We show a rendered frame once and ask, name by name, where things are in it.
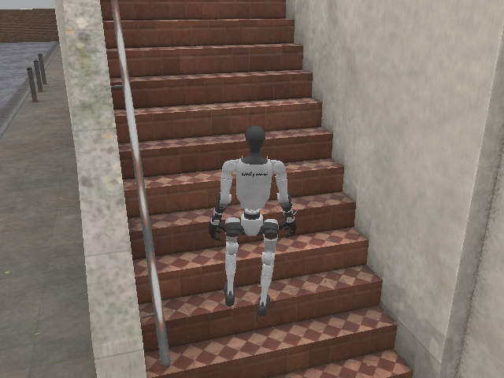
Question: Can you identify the robot left upper arm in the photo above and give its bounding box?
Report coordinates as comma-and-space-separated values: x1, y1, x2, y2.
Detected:
220, 159, 238, 205

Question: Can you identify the right robot forearm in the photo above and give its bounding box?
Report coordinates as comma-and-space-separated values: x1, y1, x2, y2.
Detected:
280, 192, 295, 223

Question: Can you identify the robot head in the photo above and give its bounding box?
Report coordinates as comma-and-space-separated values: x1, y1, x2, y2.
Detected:
241, 126, 268, 165

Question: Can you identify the right robot hand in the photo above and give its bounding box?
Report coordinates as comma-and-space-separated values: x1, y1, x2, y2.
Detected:
279, 220, 297, 238

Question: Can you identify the robot right upper arm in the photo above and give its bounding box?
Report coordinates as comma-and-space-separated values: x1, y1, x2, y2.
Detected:
270, 160, 289, 203

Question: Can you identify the robot right foot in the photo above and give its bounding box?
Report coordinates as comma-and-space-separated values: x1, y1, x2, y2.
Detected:
257, 294, 270, 317

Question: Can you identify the left robot hand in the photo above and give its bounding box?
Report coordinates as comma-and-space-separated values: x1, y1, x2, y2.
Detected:
209, 222, 225, 241

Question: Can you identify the left robot forearm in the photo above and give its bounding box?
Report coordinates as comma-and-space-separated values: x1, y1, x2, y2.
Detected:
210, 193, 227, 225

